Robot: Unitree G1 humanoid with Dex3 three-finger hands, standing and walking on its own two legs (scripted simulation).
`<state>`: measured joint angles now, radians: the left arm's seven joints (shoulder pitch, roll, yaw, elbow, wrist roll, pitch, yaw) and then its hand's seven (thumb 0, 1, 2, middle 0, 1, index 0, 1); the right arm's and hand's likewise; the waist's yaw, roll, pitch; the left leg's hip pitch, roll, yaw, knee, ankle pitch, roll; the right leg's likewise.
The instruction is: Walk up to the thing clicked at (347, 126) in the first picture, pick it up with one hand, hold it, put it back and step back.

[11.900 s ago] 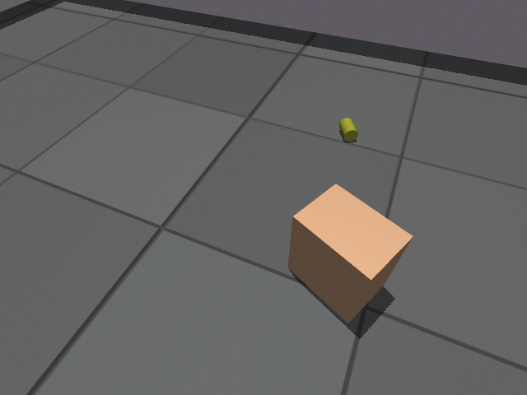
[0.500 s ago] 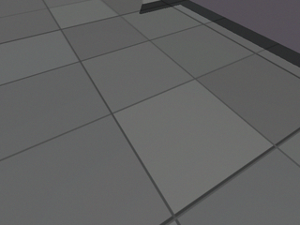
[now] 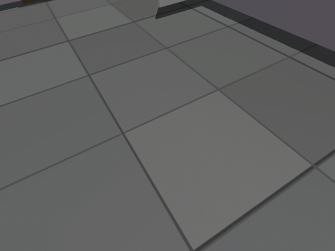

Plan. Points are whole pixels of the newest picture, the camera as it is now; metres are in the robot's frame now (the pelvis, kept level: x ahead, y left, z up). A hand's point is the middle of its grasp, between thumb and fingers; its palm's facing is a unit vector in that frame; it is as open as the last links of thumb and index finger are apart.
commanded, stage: walk up
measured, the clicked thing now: out of the picture +0.22 -1.29 -0.72
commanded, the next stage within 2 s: none
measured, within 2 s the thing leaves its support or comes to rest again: neither
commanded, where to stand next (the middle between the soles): +0.73 +0.06 m, yaw +0 degrees
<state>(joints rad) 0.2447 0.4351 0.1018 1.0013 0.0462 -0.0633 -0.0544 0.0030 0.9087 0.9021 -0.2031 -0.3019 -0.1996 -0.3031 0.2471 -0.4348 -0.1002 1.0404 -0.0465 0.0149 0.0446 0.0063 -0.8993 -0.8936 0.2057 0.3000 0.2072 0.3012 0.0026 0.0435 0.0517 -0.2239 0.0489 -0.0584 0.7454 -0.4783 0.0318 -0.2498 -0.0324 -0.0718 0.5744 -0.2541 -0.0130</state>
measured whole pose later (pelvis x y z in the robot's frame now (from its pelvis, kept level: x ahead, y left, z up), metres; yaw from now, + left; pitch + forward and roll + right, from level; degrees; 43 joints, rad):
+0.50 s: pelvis +0.22 +0.02 -0.01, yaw +4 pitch -2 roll +0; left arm 0.33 0.38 0.04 0.92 0.00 -0.04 -0.02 0.01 0.91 0.90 -0.21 -0.30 -0.20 -0.30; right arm 0.16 -0.37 -0.07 0.85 -0.03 -0.05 0.07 0.01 -0.90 -0.89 0.20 0.30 0.21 0.30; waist 0.02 -0.01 0.13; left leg -0.37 0.02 0.06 0.63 -0.22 0.04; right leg -0.15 0.00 -0.02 1.02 -0.52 -0.04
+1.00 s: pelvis +0.43 -0.02 +0.00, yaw +2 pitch -4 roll +1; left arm 0.33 0.38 0.04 0.85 0.01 -0.10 -0.04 0.00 0.91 0.90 -0.21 -0.30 -0.20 -0.30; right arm 0.30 -0.44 -0.05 0.87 -0.01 -0.01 0.05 0.01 -0.90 -0.89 0.20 0.30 0.20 0.30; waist 0.03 0.08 0.08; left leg -0.41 0.02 0.00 1.12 -0.40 0.03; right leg -0.29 -0.05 -0.06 0.58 -0.23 -0.02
